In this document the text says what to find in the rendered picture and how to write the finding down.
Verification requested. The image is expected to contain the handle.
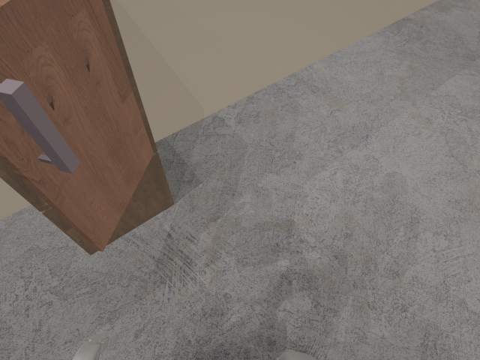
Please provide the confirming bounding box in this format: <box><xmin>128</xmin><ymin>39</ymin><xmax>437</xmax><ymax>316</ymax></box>
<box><xmin>0</xmin><ymin>79</ymin><xmax>80</xmax><ymax>173</ymax></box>

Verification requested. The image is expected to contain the left robot hand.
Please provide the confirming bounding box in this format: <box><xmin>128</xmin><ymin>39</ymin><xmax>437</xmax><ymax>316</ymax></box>
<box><xmin>72</xmin><ymin>331</ymin><xmax>118</xmax><ymax>360</ymax></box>

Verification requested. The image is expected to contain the cupboard door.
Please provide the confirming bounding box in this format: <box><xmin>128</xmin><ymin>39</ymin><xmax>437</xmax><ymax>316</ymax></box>
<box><xmin>0</xmin><ymin>0</ymin><xmax>154</xmax><ymax>252</ymax></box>

